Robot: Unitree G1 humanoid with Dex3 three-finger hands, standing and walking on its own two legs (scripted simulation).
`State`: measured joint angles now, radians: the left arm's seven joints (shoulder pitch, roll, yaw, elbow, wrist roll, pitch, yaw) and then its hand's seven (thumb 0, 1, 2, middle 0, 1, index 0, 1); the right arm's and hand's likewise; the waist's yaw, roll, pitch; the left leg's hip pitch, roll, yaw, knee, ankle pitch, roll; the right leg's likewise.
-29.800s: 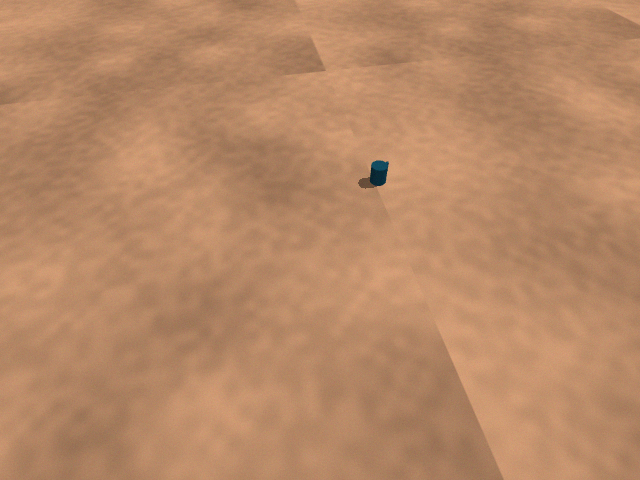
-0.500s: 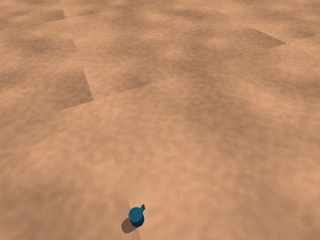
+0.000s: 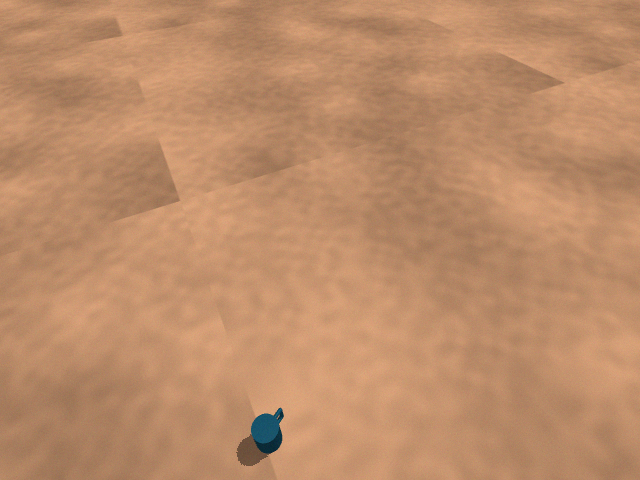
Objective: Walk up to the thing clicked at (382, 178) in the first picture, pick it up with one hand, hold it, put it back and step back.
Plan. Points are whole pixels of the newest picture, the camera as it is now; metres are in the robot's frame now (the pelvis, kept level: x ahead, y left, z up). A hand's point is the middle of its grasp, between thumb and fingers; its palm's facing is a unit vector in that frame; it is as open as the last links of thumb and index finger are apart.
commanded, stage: stand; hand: left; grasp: from above
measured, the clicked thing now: (270, 428) +0.43 +0.20 -0.73
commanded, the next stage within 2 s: step back in 1.22 s
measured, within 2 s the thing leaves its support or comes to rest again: neither
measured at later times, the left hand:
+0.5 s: hand out of the picture +0.07 +0.22 -0.16, palm faces -0.01 -0.95 -0.30, open 7.4 cm
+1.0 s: hand out of the picture +0.08 +0.23 -0.16, palm faces -0.02 -0.94 -0.33, open 7.4 cm
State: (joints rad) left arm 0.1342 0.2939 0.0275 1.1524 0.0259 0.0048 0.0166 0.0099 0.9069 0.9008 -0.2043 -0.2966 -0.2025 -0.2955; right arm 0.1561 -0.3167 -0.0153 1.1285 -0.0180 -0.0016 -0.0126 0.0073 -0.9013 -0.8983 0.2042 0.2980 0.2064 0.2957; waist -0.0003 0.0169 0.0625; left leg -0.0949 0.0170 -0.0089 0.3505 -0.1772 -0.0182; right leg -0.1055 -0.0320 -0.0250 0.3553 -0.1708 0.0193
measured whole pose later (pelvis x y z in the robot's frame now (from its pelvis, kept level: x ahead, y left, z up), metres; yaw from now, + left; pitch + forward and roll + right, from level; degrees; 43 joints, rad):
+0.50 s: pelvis +0.01 +0.00 +0.00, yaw -1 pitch -3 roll +0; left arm 0.14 0.27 0.01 1.16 0.02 0.01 0.01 0.01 0.91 0.90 -0.20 -0.30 -0.20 -0.30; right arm 0.15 -0.29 0.00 1.15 -0.01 0.00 -0.01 0.01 -0.90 -0.90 0.20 0.30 0.21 0.30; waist 0.00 0.02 0.06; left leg -0.08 0.03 0.00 0.33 -0.18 -0.03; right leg -0.11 -0.02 -0.01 0.35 -0.18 0.01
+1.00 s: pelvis +0.01 -0.01 +0.00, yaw -1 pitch -3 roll +0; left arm 0.13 0.30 0.02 1.14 0.02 0.00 0.01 0.01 0.91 0.90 -0.20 -0.30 -0.20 -0.30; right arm 0.15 -0.31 -0.01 1.14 -0.01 -0.01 -0.01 0.01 -0.90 -0.90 0.20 0.30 0.21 0.30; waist -0.01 0.01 0.06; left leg -0.09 0.03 0.01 0.33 -0.19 -0.03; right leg -0.11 -0.02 -0.01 0.35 -0.18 0.01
